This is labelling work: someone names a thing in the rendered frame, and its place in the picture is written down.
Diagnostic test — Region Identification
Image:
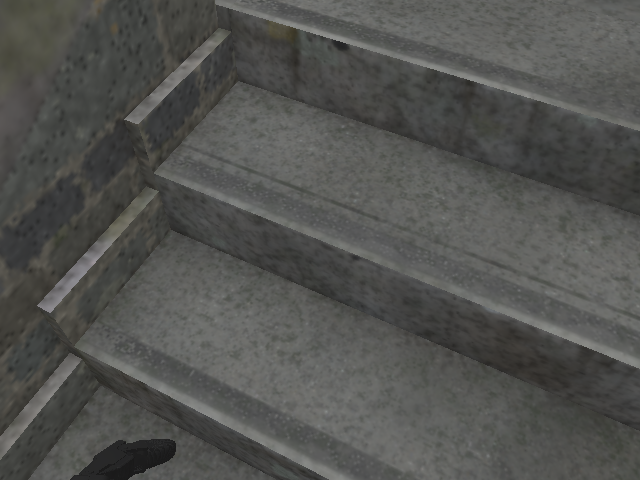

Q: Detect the robot left hand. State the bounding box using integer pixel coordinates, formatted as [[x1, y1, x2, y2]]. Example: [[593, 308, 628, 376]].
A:
[[70, 439, 176, 480]]

